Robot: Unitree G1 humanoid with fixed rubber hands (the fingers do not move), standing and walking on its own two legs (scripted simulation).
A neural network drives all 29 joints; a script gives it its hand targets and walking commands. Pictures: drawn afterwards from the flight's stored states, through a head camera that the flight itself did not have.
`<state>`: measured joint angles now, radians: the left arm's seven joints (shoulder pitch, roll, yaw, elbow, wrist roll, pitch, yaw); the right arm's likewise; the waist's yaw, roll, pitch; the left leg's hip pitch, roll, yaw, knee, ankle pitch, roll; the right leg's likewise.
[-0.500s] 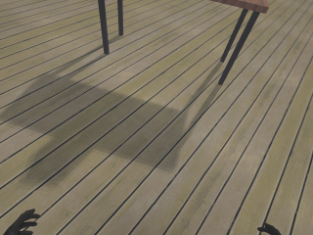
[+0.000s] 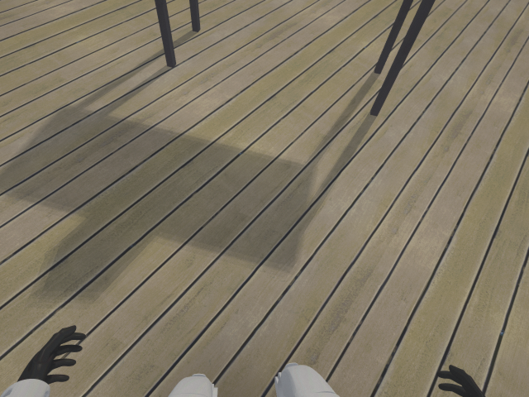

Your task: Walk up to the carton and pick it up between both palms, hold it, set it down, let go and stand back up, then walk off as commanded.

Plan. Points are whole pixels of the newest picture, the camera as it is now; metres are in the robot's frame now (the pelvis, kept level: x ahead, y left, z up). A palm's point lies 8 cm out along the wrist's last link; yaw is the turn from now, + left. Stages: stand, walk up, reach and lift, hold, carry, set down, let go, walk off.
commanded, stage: walk off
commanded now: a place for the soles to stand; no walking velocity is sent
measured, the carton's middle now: out of the picture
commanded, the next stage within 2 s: stand in 1.18 s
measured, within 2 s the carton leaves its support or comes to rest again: neither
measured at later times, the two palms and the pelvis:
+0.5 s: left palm out of the picture +0.05 +0.29 -0.06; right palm out of the picture +0.12 -0.36 -0.06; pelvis -0.05 -0.05 +0.01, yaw +2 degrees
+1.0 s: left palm out of the picture +0.05 +0.28 -0.05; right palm out of the picture +0.00 -0.35 -0.08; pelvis -0.09 -0.03 +0.01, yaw +4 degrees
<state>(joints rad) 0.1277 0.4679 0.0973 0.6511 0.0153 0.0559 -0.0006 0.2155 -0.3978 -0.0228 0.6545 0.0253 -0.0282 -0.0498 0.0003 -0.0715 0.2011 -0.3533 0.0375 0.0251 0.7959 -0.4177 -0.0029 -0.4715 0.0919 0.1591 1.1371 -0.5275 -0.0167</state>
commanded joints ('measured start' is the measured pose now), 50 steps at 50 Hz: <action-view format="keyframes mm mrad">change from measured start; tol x32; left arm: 1 25 152 36 -76 6 -28 -9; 50 -44 261 58 -55 49 -93 50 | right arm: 1 44 -300 -114 -38 -16 -5 -5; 50 143 -224 -72 -57 -7 47 69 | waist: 1 -39 211 -204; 22 62 -179 -274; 37 -56 301 -141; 50 -46 -108 -130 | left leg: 1 215 359 -349 -248 674 274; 6 165 265 -305 -136 551 229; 10 -29 -131 -173 352 -291 19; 23 -10 -97 -79 -89 -161 71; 32 287 173 -316 -329 768 16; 40 170 167 -338 -274 535 138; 45 -27 -89 -138 340 -237 18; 50 -2 -23 -71 28 -222 63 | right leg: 1 -93 -84 46 -22 -6 -2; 7 208 -66 -109 -499 316 -29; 9 124 -354 374 -755 437 -230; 15 326 -381 337 -633 874 -284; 23 447 -328 232 -599 825 -213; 28 -104 -63 -111 -273 -52 -26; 50 102 -373 205 -708 343 -216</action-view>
